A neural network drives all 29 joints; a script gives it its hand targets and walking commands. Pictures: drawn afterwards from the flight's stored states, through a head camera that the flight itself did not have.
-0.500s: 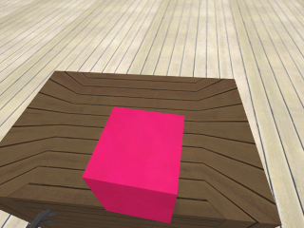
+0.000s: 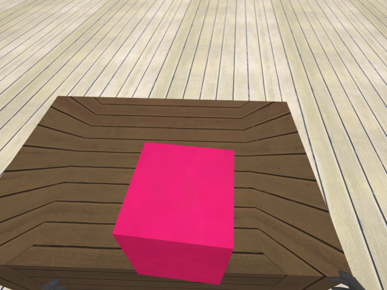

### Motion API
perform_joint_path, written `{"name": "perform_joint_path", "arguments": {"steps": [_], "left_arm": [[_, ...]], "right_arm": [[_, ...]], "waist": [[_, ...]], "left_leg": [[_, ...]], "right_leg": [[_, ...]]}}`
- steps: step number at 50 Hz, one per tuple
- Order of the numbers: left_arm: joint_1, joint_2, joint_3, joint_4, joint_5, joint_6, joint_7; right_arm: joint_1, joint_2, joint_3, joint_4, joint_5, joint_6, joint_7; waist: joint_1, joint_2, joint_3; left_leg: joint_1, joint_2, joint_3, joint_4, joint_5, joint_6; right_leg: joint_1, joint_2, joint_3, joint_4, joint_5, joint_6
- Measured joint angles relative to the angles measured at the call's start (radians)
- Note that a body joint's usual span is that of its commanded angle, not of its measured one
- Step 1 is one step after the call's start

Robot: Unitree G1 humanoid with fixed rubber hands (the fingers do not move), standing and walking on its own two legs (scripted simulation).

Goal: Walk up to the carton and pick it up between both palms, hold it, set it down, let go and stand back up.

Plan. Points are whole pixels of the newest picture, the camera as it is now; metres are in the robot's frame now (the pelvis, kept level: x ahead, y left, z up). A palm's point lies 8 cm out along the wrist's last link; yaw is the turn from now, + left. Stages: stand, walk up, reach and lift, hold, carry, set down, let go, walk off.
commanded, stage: walk up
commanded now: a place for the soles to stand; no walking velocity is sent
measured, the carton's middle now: (183, 215) +0.31 +0.05 -0.04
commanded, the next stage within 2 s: reach and lift in 1.88 s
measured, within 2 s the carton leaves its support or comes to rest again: neither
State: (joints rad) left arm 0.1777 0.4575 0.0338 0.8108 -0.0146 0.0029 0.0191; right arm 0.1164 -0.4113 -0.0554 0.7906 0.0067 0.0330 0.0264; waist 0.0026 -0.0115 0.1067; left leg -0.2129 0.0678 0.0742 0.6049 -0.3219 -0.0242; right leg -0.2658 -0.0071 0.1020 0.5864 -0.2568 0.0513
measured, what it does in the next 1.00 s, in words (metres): shifts its weight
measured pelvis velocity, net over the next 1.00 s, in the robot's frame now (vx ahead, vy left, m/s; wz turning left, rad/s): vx -0.05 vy -0.01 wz -0.05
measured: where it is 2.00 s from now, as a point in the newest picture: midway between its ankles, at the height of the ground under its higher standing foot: outside the picture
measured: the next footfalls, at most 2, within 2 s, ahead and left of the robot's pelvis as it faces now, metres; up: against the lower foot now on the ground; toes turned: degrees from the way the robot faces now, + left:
none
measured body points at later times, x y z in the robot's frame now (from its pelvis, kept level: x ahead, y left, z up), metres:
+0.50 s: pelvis -0.03 -0.02 -0.01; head -0.01 -0.02 +0.44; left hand +0.09 +0.32 -0.10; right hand +0.07 -0.34 -0.12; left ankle +0.00 +0.13 -0.73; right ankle +0.04 -0.15 -0.73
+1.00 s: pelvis -0.05 -0.01 +0.01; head -0.04 +0.00 +0.46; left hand +0.09 +0.30 -0.10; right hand +0.01 -0.33 -0.10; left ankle -0.06 +0.13 -0.73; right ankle +0.02 -0.15 -0.73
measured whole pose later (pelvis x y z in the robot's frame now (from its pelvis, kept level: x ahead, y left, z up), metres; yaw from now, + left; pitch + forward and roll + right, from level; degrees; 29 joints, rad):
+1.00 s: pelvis -0.05 -0.01 +0.01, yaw -3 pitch -4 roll +1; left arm 0.07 0.40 0.04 1.01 -0.01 0.01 0.00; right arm 0.18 -0.36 -0.05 0.98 0.01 -0.01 0.01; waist 0.00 -0.04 0.09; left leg -0.09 0.02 -0.01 0.42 -0.27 -0.03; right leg -0.25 -0.01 0.08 0.42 -0.10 0.03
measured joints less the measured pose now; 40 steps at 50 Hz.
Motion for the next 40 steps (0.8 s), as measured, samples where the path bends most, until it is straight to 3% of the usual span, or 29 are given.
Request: {"name": "perform_joint_path", "arguments": {"steps": [18,24,26,32,34,36,38,40], "left_arm": [[-0.040,-0.024,0.002,0.097,0.002,0.001,-0.011],[-0.042,-0.005,0.015,0.103,0.010,0.016,-0.010],[-0.029,-0.001,0.018,0.104,0.013,0.019,-0.013],[-0.048,-0.056,0.014,0.097,0.025,0.017,-0.002],[-0.065,-0.065,0.009,0.086,0.026,0.017,-0.002],[-0.088,-0.066,0.005,0.076,0.025,0.021,-0.003],[-0.114,-0.056,0.005,0.084,0.017,0.023,-0.003],[-0.114,-0.061,0.006,0.091,0.008,0.020,-0.007]], "right_arm": [[-0.018,-0.009,-0.016,0.108,0.011,0.008,0.003],[-0.023,0.004,-0.013,0.123,0.003,0.017,0.002],[-0.026,0.003,-0.013,0.117,0.000,0.022,0.000],[-0.019,-0.039,-0.027,0.091,0.013,0.028,-0.006],[0.013,-0.044,-0.018,0.098,0.013,0.009,-0.010],[0.054,-0.041,-0.008,0.114,0.010,-0.005,-0.016],[0.078,-0.007,-0.002,0.148,0.001,-0.013,-0.025],[0.101,0.018,0.005,0.170,-0.004,-0.017,-0.025]], "waist": [[-0.011,0.012,0.038],[-0.015,0.008,0.045],[-0.014,0.014,0.041],[0.002,0.052,0.035],[0.001,0.053,0.025],[-0.007,0.045,0.009],[-0.009,-0.015,0.020],[-0.013,-0.031,0.010]], "left_leg": [[-0.015,-0.005,0.028,-0.052,0.063,0.001],[-0.024,0.020,0.030,0.012,0.037,-0.011],[-0.035,0.031,0.025,0.049,0.017,-0.013],[-0.118,-0.073,-0.116,0.296,-0.170,0.048],[-0.082,-0.075,-0.119,0.225,-0.158,0.047],[-0.009,-0.064,-0.106,0.043,-0.090,0.045],[0.059,-0.093,-0.085,-0.096,-0.005,0.026],[0.081,-0.092,-0.088,-0.136,0.038,0.012]], "right_leg": [[-0.037,-0.002,0.030,-0.030,0.062,0.003],[-0.063,0.009,0.002,0.071,-0.032,-0.034],[-0.064,0.013,-0.010,0.076,0.016,-0.036],[-0.098,0.014,0.000,0.030,0.062,-0.033],[-0.101,0.008,-0.003,-0.009,0.092,-0.026],[-0.114,0.000,-0.013,-0.020,0.104,-0.013],[-0.104,-0.033,0.006,-0.017,0.101,-0.006],[-0.079,-0.026,0.011,-0.036,0.040,-0.022]]}}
